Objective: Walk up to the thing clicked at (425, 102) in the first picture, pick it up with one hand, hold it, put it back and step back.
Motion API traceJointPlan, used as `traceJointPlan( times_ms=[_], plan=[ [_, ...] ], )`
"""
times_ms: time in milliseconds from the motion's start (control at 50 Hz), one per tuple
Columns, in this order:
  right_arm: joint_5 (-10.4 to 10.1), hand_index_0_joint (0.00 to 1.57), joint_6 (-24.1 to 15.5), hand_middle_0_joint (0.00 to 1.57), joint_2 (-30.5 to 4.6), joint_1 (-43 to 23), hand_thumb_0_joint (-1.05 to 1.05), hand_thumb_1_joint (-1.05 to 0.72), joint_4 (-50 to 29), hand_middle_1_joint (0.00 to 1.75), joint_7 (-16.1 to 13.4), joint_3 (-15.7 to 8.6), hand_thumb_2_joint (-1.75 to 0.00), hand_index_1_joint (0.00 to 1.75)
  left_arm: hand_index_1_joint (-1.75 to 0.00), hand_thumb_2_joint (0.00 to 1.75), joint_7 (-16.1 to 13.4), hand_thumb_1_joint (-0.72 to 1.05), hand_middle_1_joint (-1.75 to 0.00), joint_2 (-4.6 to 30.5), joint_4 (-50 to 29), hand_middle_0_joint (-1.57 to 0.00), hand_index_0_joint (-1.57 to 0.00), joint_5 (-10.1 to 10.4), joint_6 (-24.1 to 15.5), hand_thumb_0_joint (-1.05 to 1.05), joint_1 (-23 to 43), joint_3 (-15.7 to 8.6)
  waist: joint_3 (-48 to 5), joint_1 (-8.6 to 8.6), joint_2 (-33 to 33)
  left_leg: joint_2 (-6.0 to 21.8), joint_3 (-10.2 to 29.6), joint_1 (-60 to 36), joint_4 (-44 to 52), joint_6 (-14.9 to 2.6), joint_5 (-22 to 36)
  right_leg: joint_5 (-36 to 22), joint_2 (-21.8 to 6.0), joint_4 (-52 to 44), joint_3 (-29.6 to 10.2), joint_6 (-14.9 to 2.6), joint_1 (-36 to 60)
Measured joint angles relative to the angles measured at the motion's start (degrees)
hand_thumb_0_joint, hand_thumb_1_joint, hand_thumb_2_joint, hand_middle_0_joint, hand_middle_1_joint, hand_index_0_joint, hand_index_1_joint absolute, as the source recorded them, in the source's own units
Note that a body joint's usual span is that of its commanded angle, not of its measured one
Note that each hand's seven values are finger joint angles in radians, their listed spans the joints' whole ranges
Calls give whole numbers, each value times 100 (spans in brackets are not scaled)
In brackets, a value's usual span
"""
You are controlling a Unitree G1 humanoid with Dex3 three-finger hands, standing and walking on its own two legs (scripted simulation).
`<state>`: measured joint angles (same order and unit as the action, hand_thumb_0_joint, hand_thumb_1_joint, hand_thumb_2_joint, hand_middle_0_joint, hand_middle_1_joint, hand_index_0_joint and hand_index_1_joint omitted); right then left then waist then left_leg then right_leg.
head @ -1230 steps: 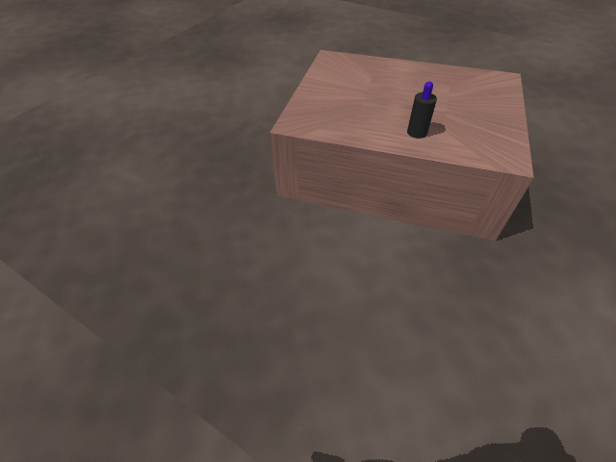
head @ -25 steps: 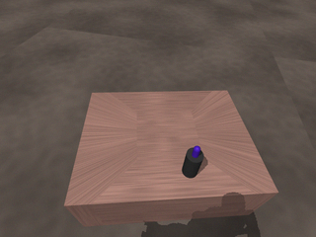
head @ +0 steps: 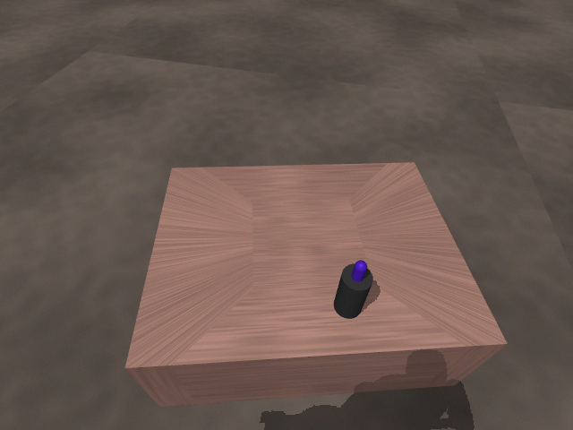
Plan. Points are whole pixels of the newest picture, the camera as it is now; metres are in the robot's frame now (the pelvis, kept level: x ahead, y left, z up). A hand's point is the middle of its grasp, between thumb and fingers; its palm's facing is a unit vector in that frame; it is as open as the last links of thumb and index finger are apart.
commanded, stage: home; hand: right
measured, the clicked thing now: (354, 286) +0.50 -0.17 -0.31
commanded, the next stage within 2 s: stand in 0.50 s
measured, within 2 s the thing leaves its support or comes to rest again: neither
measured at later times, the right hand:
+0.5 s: hand out of the picture +0.07 -0.25 -0.15, palm faces -0.01 +0.93 -0.37, open 17.5 cm
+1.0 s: hand out of the picture +0.09 -0.25 -0.15, palm faces -0.02 +0.93 -0.37, open 10.4 cm
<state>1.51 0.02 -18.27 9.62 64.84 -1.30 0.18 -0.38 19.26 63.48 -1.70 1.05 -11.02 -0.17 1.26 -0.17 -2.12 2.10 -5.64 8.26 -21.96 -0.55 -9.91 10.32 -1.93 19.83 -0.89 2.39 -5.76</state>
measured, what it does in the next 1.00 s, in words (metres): stands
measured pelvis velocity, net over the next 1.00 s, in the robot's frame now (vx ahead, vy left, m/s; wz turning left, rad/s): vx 0.01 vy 0.00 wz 0.01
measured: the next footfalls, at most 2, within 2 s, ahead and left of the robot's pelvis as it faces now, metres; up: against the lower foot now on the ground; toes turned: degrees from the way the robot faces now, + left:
none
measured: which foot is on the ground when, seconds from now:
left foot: down 0.00-1.00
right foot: down 0.00-1.00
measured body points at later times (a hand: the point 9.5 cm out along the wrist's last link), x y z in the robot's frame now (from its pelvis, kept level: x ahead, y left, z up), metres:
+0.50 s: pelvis +0.00 +0.01 +0.00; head -0.01 +0.02 +0.45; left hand +0.06 +0.30 -0.15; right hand +0.07 -0.29 -0.12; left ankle +0.03 +0.11 -0.75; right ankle +0.01 -0.15 -0.75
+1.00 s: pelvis +0.01 +0.00 +0.00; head +0.01 +0.02 +0.45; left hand +0.08 +0.30 -0.14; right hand +0.09 -0.30 -0.12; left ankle +0.03 +0.11 -0.75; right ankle +0.01 -0.15 -0.75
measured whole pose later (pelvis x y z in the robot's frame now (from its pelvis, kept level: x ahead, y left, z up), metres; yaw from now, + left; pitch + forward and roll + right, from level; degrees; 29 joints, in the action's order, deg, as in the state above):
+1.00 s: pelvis +0.01 +0.00 +0.00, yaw +0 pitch -3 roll +0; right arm 0.8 -0.5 -19.3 6.3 65.5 -0.6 0.3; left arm 0.1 19.5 64.3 -0.9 0.2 -7.5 -0.2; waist 2.0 0.1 -1.5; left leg 1.2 -5.6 6.8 -19.7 -0.8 -9.8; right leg 10.4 -2.7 17.7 -0.7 2.8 -4.2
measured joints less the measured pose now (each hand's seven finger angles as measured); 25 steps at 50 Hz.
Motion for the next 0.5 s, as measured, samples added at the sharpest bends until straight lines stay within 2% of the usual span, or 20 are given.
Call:
traceJointPlan(
  times_ms=[500],
  plan=[
    [-56,6,-27,6,-53,-210,-1,54,48,5,54,9,-4,5,-30,90,39,90,-30,13,92,-20,-20,40,-51,0,131,28,33,18,11,-104,-30,-21,118,-60,40,11,-98,-8,-27,55,-30]
  ],
)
